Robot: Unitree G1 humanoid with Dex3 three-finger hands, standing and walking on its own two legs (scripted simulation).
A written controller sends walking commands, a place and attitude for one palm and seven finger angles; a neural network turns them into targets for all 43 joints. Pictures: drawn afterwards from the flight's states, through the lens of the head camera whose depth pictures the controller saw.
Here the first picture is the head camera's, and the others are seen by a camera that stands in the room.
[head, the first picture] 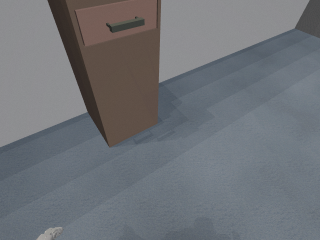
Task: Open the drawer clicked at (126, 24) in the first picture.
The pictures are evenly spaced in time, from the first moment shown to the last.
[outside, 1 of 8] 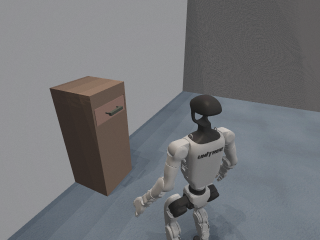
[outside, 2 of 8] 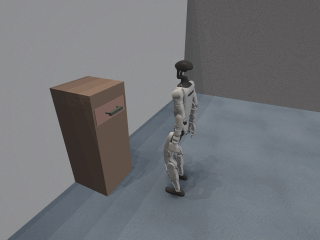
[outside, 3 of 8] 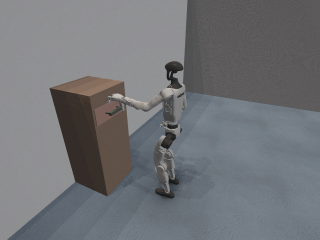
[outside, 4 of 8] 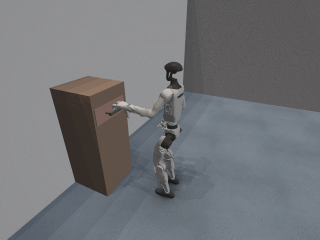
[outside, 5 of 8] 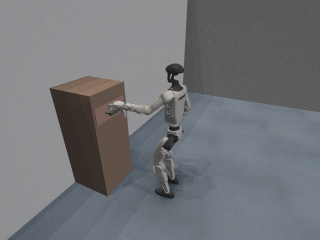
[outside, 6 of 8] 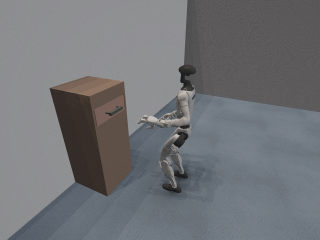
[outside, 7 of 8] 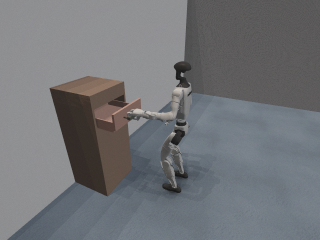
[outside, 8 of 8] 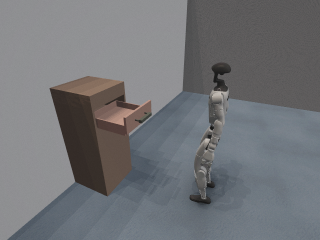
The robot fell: no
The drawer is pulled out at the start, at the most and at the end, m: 0.00 0.30 0.30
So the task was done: yes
